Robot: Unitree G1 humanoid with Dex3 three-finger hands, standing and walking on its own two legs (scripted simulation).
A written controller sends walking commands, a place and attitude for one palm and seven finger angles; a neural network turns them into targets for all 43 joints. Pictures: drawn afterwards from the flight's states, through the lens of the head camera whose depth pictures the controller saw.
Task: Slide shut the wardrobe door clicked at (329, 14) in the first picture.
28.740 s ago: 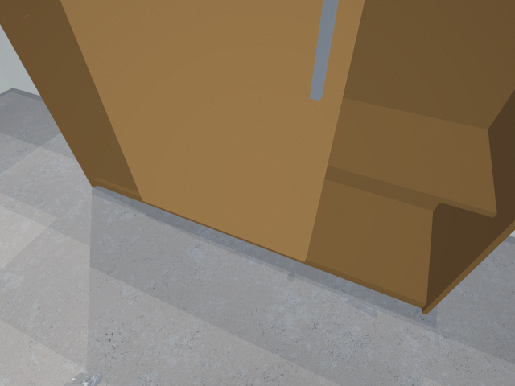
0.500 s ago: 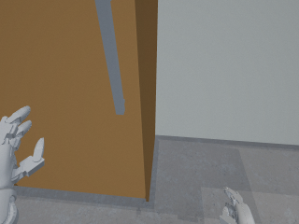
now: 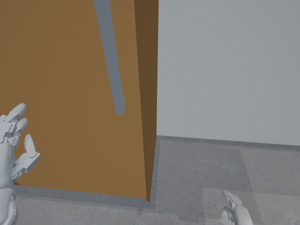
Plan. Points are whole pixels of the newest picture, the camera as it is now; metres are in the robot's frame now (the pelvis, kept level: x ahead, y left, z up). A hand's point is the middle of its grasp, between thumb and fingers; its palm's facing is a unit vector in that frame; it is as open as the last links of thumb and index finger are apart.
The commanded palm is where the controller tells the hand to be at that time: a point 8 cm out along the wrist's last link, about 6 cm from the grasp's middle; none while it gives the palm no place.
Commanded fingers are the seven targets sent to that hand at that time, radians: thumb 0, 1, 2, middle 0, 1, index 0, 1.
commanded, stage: step back with the hand held close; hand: left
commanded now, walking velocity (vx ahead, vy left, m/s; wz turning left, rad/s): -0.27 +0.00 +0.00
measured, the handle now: (114, 63) +0.44 +0.16 +0.24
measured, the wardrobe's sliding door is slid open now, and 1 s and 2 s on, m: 0.00 0.00 0.00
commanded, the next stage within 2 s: stop stepping back and stand still in 1.22 s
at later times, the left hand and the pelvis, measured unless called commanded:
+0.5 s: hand (15, 176) +0.14 +0.28 +0.16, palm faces +0.42 -0.78 -0.46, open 7.4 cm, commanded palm +0.09 +0.32 +0.17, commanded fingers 0.00 0.90 0.90 -0.20 -0.30 -0.20 -0.30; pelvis -0.06 +0.02 -0.01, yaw -1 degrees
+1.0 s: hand out of the picture +0.06 +0.29 +0.16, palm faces +0.44 -0.80 -0.40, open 7.4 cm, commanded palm +0.00 +0.34 +0.17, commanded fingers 0.00 0.90 0.90 -0.20 -0.30 -0.20 -0.30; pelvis -0.13 +0.04 -0.02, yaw +2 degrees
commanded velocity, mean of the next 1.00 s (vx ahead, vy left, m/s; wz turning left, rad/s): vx -0.31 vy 0.00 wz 0.00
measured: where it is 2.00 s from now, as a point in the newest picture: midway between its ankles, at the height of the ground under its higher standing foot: outside the picture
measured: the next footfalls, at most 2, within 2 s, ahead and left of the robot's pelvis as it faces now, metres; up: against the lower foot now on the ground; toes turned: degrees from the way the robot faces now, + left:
right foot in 0.82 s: -0.07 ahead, -0.11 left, +0.00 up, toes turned +6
right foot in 1.32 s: -0.23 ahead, -0.09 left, +0.00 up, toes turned -3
